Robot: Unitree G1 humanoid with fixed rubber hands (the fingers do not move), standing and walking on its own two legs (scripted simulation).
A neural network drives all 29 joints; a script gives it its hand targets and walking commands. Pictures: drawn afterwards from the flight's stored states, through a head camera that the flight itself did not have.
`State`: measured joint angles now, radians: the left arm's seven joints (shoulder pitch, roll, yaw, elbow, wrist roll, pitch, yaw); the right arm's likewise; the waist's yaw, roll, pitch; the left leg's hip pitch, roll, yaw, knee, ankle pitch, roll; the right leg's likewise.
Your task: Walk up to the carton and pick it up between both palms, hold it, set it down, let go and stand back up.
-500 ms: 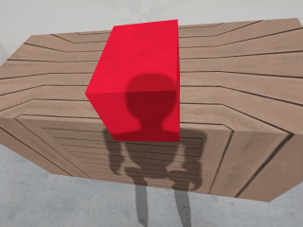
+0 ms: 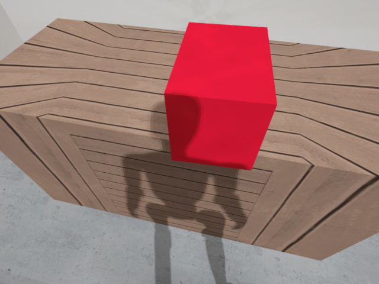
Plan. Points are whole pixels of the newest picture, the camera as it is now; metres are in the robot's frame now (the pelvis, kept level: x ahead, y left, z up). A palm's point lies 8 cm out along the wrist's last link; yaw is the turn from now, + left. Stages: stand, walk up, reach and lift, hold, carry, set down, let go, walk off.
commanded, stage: walk up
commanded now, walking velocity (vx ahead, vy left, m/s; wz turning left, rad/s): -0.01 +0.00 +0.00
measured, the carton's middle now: (219, 94) +0.53 -0.04 +0.09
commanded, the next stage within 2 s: none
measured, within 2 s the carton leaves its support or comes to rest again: neither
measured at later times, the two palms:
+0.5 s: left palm out of the picture -0.02 +0.25 -0.13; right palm out of the picture -0.10 -0.19 -0.14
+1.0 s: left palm out of the picture -0.04 +0.14 -0.10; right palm out of the picture +0.02 -0.31 -0.15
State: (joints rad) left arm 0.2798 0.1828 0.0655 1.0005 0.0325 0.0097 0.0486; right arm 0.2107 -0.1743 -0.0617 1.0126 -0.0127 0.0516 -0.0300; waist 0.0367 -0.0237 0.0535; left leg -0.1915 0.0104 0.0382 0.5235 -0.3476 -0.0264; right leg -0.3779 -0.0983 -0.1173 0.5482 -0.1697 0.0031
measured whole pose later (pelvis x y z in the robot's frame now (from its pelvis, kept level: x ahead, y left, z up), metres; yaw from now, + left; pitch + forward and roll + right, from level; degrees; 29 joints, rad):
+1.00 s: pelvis -0.01 -0.07 +0.01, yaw -1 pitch +0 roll +4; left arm 0.36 0.08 0.02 1.04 0.02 -0.03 0.05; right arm 0.21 -0.21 -0.08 1.06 -0.03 0.07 -0.01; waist 0.04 0.06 0.07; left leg -0.43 0.00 -0.02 1.00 -0.32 -0.06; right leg -0.23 -0.05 -0.07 0.50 -0.27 -0.05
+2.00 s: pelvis -0.02 +0.02 +0.01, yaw -1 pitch -2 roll +0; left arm 0.29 0.10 0.01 1.17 0.01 -0.01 0.04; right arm 0.30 -0.12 -0.01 1.12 -0.01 -0.01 -0.04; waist 0.00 0.00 0.06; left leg -0.15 0.01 0.07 0.40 -0.22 0.02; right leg -0.12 0.00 -0.06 0.39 -0.24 -0.02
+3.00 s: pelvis +0.12 -0.01 +0.00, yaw -2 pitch -2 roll +2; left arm 0.21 0.16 0.05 1.01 0.01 0.01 0.05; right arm 0.12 -0.20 -0.05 0.96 -0.01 0.06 -0.06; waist 0.04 0.01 0.18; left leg -0.41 0.00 -0.02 1.07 -0.59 -0.02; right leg -0.36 -0.01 -0.12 0.48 -0.10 -0.09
